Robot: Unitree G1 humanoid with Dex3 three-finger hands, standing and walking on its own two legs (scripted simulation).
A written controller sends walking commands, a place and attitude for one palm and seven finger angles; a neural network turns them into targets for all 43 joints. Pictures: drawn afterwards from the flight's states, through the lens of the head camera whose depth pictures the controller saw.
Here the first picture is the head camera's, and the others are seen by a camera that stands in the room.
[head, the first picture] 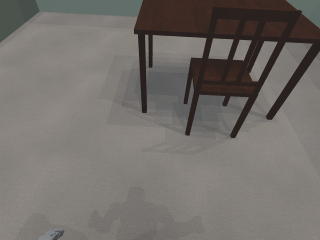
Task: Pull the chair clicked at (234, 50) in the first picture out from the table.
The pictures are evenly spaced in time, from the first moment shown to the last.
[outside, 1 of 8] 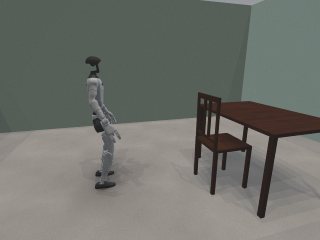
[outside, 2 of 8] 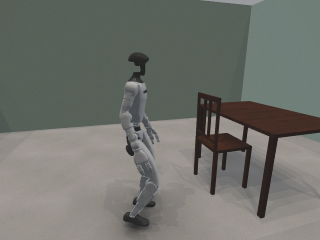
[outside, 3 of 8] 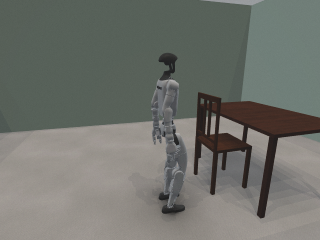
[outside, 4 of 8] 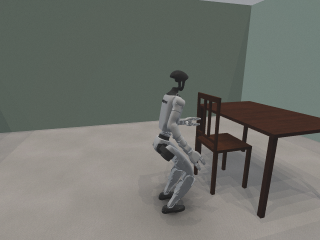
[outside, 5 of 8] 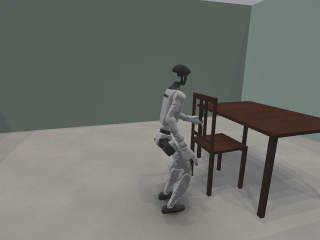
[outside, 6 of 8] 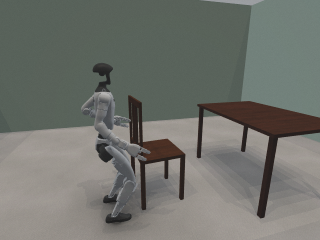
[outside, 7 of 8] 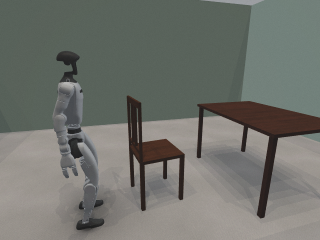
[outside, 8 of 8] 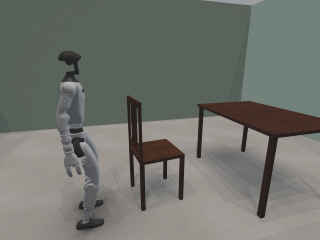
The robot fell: no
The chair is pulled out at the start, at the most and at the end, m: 0.00 0.72 0.72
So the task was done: yes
